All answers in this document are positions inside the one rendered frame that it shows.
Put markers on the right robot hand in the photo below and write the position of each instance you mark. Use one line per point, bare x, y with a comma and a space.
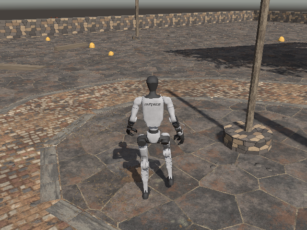
179, 138

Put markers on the right robot forearm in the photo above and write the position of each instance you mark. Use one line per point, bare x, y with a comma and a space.
177, 127

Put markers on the left robot hand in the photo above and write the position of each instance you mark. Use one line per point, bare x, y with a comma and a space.
129, 133

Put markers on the robot left upper arm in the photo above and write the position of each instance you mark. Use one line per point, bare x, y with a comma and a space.
135, 109

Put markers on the robot right foot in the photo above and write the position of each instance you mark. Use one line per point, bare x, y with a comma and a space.
170, 181

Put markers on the robot right upper arm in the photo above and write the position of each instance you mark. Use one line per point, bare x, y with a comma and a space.
170, 108

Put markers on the robot torso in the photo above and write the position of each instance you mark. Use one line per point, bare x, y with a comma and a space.
153, 110

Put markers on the left robot forearm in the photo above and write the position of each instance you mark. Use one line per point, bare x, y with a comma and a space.
130, 124

